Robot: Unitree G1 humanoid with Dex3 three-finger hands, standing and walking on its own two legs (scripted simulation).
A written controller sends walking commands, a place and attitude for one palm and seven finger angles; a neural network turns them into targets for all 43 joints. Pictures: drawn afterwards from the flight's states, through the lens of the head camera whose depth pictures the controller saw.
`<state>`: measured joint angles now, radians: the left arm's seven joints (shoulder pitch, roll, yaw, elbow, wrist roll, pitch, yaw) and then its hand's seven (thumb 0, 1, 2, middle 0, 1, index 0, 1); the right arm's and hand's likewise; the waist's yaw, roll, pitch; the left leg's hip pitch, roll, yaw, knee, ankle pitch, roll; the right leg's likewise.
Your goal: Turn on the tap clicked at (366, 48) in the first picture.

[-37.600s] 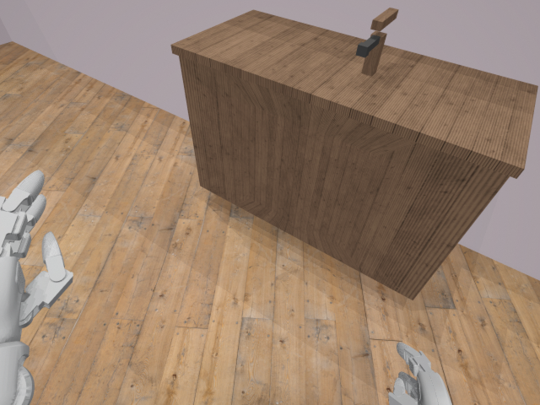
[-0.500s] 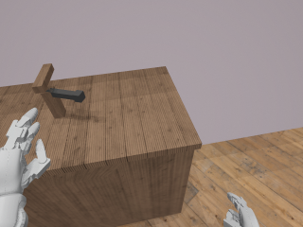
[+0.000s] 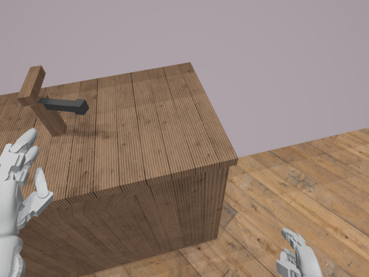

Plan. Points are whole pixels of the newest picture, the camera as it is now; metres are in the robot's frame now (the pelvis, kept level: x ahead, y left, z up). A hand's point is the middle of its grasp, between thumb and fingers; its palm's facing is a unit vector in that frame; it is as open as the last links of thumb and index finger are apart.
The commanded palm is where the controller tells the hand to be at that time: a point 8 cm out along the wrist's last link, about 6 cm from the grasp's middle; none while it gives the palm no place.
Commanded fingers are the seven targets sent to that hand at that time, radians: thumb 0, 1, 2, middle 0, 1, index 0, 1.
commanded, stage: step back with the hand held close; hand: left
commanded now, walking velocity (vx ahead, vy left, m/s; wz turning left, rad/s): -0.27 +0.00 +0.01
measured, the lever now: (80, 107) +0.47 +0.30 +0.12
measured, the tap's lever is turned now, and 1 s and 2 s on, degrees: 66 66 66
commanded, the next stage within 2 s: stop stepping back and stand still in 1.24 s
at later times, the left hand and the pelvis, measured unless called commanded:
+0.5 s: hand (20, 240) +0.14 +0.25 +0.14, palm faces +0.39 -0.82 -0.41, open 7.4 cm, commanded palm +0.09 +0.30 +0.17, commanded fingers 0.00 0.90 0.90 -0.20 -0.30 -0.20 -0.30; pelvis -0.06 +0.02 -0.01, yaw +1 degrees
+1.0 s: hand out of the picture +0.07 +0.21 +0.16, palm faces +0.31 -0.85 -0.43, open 7.4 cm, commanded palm +0.02 +0.27 +0.17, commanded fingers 0.00 0.90 0.90 -0.20 -0.30 -0.20 -0.30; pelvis -0.13 -0.01 -0.01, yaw +1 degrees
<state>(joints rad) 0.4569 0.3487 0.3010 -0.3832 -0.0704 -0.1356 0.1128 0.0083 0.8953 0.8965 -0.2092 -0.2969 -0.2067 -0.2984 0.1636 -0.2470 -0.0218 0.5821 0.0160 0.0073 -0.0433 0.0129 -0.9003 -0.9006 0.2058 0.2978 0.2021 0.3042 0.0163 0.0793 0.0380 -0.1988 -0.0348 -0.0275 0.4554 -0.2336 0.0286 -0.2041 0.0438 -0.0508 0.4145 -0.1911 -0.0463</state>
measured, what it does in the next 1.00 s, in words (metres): walks backwards: right foot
